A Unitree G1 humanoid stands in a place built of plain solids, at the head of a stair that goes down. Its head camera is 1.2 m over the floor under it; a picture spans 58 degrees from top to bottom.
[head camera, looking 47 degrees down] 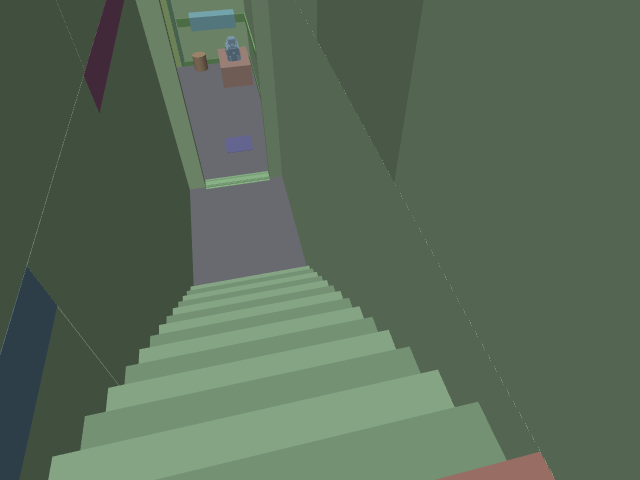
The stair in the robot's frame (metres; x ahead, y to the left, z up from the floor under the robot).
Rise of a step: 0.21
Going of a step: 0.22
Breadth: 1.50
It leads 13 degrees to the left of straight ahead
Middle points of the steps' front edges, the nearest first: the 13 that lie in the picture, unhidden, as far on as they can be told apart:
0.42 0.18 -0.21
0.64 0.23 -0.42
0.86 0.28 -0.63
1.08 0.33 -0.84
1.30 0.38 -1.05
1.52 0.43 -1.26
1.74 0.48 -1.47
1.95 0.53 -1.68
2.17 0.58 -1.89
2.39 0.64 -2.10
2.61 0.69 -2.31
2.83 0.74 -2.52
3.05 0.79 -2.73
